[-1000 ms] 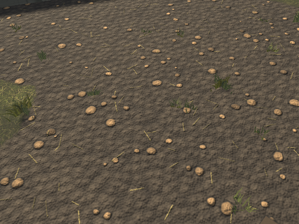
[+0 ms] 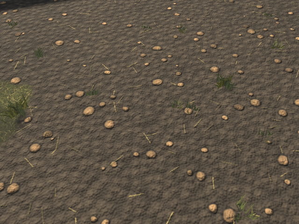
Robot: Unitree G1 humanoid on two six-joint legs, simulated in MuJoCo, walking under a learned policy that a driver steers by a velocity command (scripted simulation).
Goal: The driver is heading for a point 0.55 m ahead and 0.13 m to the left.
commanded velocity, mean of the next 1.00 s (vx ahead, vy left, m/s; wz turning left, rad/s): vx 0.13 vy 0.00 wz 0.00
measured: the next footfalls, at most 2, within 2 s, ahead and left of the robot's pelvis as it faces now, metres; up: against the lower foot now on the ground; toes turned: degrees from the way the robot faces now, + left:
right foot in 1.30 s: +0.36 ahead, -0.02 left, +0.00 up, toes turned -4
left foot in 1.82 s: +0.44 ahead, +0.14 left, +0.00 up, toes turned +13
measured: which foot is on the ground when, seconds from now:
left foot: down 0.00-1.00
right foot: down 0.00-0.84, up 0.86-1.00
